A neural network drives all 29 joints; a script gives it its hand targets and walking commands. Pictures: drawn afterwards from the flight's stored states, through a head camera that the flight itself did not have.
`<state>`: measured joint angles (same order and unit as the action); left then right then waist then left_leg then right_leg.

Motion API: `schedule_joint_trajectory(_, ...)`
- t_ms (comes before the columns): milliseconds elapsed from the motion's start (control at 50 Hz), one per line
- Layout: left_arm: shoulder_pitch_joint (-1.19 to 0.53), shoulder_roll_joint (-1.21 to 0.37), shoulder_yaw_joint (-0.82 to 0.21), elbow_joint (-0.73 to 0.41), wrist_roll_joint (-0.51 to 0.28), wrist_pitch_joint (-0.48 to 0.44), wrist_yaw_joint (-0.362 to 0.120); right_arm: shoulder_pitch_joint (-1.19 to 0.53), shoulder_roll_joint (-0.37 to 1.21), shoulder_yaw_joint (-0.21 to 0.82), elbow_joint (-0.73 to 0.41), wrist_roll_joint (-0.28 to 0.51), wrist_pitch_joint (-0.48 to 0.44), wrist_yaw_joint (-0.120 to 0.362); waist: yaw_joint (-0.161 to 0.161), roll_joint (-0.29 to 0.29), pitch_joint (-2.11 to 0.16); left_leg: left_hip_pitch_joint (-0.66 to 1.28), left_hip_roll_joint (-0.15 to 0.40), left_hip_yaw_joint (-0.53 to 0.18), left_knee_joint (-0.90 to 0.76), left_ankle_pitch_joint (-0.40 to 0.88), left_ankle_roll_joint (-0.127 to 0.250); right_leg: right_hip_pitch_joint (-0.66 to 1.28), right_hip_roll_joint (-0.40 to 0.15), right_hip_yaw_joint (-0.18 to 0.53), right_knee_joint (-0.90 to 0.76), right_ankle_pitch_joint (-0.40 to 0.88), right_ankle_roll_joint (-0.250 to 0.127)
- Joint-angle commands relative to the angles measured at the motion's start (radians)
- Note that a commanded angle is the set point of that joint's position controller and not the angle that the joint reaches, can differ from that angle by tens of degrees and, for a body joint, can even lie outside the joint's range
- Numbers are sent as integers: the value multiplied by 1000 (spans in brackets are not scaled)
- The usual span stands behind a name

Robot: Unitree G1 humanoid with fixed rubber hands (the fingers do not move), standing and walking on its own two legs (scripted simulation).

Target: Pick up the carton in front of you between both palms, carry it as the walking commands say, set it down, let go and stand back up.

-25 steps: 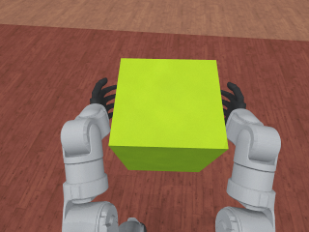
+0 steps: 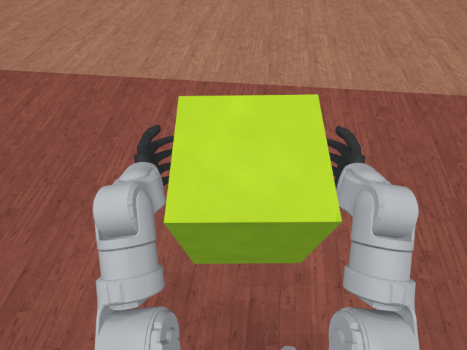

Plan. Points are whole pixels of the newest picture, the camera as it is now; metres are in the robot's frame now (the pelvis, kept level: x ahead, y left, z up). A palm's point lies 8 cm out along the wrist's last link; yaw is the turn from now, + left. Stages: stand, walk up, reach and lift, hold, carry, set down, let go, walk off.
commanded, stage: carry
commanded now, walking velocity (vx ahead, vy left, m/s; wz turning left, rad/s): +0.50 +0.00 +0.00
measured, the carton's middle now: (247, 190) +0.37 +0.00 +0.09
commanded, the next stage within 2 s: none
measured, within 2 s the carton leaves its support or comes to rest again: neither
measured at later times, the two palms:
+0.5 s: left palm (177, 64) +0.67 +0.16 +0.17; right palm (314, 70) +0.64 -0.14 +0.17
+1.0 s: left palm (193, 8) +0.94 +0.15 +0.19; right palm (299, 7) +0.96 -0.15 +0.19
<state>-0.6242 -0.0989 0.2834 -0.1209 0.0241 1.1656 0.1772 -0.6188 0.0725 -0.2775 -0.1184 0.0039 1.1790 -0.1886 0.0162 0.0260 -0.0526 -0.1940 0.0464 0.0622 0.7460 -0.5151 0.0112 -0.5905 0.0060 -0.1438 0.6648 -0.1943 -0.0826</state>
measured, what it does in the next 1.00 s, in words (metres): climbs: left foot, then right foot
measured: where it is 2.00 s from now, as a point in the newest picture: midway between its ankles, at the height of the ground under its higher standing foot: (241, 154)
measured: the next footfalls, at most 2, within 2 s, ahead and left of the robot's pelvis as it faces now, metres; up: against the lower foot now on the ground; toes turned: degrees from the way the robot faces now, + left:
left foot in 0.40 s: +0.42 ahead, +0.11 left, +0.02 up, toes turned +5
right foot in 0.82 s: +0.68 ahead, -0.10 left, +0.04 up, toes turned -6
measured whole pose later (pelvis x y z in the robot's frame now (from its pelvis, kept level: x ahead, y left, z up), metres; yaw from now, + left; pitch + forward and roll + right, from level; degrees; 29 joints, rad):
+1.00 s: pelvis +0.60 -0.02 +0.06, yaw +0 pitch +5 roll +0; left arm -0.60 -0.10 0.28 -0.06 0.00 1.16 0.19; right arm -0.60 0.11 -0.33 -0.09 -0.03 1.19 -0.19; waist 0.08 0.01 -0.03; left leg -0.61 0.01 0.01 1.31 -0.42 0.05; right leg -0.44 0.01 -0.13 0.59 -0.32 -0.08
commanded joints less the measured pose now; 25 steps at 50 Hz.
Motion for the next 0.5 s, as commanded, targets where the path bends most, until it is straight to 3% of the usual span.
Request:
schedule_joint_trajectory(0, -521, -666, -572, 6, -193, 16, -14, -578, 669, 548, -46, 148, 6, 21, 66, -324, -542, -547, -121, -67, 658, 20, 10, 882, -358, 811, -284, 113, -239)
schedule_joint_trajectory(40, -612, -745, -623, -55, -254, 4, -35, -604, 725, 536, -45, 136, -5, 21, 75, -101, -466, -645, -45, -98, 721, 50, 37, 801, -315, 607, -201, 289, -214)
schedule_joint_trajectory(60, -664, -785, -648, -89, -285, -7, -46, -605, 747, 533, -43, 127, -14, 23, 65, -62, -449, -641, -16, -102, 668, 77, 42, 748, -297, 540, -207, 266, -181)
schedule_joint_trajectory(100, -723, -824, -682, -124, -330, -28, -61, -608, 766, 538, -48, 112, -34, 23, 38, -86, -454, -607, -1, -92, 575, 111, 40, 688, -270, 460, -242, 157, -143)
schedule_joint_trajectory(160, -689, -798, -684, -127, -339, -44, -62, -582, 744, 559, -64, 105, -52, 15, 42, -119, -436, -645, 7, -54, 458, 148, 24, 687, -266, 392, -272, 149, -168)
schedule_joint_trajectory(220, -626, -734, -659, -116, -317, -41, -46, -562, 693, 567, -91, 112, -50, 5, 50, -132, -397, -605, 19, -26, 239, 220, 13, 660, -242, 298, -284, 216, -164)
schedule_joint_trajectory(300, -546, -662, -614, -65, -261, -16, -28, -529, 643, 560, -75, 118, -23, 4, 50, -176, -337, -434, -36, 79, -39, 295, 29, 616, -196, 174, -269, 384, -95)
schedule_joint_trajectory(320, -537, -651, -602, -52, -246, -9, -24, -530, 638, 557, -65, 122, -16, 6, 35, -185, -336, -366, -63, 110, -88, 296, 37, 609, -192, 150, -229, 486, -74)
schedule_joint_trajectory(340, -532, -642, -592, -39, -232, -2, -21, -532, 638, 554, -52, 126, -10, 8, -3, -183, -355, -251, -101, 150, -148, 325, 47, 591, -180, 107, -134, 626, -47)
schedule_joint_trajectory(360, -525, -637, -581, -28, -219, 5, -19, -522, 636, 549, -30, 131, -5, 10, -49, -141, -411, -53, -136, 191, -220, 354, 61, 541, -146, 40, 25, 690, -11)
schedule_joint_trajectory(380, -532, -626, -570, -20, -202, 10, -15, -507, 637, 542, -14, 133, -1, 12, -97, -64, -491, 213, -48, 56, -212, 311, 78, 365, -123, 42, 227, 448, 31)
schedule_joint_trajectory(400, -508, -637, -552, -14, -188, 18, -13, -527, 622, 535, -5, 131, -3, 9, -86, 217, -580, 437, 268, -513, -289, 233, 224, 53, -4, 63, 520, 35, 78)
schedule_joint_trajectory(420, -550, -624, -541, -19, -178, 21, -11, -525, 666, 540, 21, 141, -3, 11, -103, 287, -541, 477, 295, -729, -388, 380, 291, -140, 86, 131, 693, -305, 65)
schedule_joint_trajectory(440, -571, -663, -538, -5, -173, 20, -9, -565, 692, 552, -15, 160, -4, 19, -89, 183, -498, 457, 303, -641, -332, 446, 289, -219, 25, 183, 788, -304, 38)
schedule_joint_trajectory(460, -578, -690, -524, -8, -164, 16, -10, -619, 749, 593, -43, 199, -10, 33, -97, 59, -468, 403, 283, -549, -297, 531, 269, -246, -5, 174, 796, -277, 32)
schedule_joint_trajectory(480, -585, -718, -523, -3, -156, 10, -12, -678, 788, 622, -79, 234, -20, 48, -87, 8, -441, 342, 259, -470, -300, 550, 234, -243, -33, 180, 743, -239, 27)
